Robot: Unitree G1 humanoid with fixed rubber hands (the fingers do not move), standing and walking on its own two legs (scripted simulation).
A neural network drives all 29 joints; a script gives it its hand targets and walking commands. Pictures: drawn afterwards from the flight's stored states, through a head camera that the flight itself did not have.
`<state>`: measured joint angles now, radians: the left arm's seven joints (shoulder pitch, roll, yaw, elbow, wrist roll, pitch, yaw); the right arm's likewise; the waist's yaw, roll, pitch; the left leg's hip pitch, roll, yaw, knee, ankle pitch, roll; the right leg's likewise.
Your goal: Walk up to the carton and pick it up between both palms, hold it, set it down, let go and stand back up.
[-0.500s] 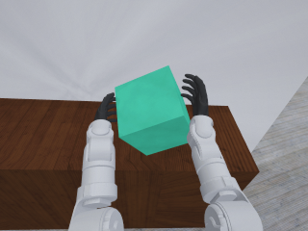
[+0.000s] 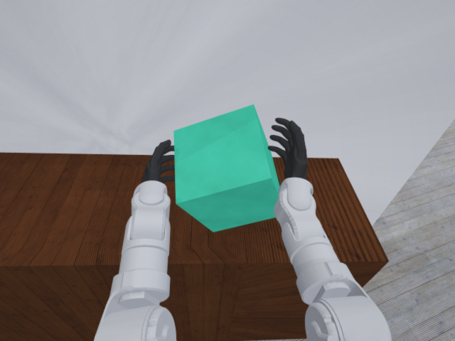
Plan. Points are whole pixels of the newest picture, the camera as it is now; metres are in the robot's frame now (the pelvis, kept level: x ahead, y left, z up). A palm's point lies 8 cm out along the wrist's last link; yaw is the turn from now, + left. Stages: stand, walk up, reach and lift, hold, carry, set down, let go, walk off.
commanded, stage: set down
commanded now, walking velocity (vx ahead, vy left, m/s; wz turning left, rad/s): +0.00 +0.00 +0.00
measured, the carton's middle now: (231, 173) +0.41 -0.05 +0.07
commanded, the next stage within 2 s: none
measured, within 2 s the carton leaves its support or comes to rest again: neither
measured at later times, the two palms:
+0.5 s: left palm (165, 182) +0.38 +0.08 +0.09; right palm (302, 180) +0.34 -0.17 +0.12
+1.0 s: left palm (165, 182) +0.42 +0.08 +0.05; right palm (288, 178) +0.37 -0.16 +0.09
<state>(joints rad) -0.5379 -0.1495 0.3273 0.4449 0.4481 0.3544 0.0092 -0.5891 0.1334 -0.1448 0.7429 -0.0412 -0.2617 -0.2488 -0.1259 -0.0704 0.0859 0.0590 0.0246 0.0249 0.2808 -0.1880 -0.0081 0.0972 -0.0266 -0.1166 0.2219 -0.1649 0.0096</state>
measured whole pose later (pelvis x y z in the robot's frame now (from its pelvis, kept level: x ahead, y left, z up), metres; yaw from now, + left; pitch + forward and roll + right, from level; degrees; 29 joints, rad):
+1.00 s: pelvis +0.01 +0.01 +0.00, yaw -2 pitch +4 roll -1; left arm -0.69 -0.10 0.39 0.88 0.41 0.03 0.09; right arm -0.68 0.19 -0.47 0.96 -0.27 -0.38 -0.22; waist -0.11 -0.05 -0.03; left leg -0.19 0.03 0.06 0.32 -0.20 0.00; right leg -0.14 -0.02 -0.09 0.23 -0.14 0.01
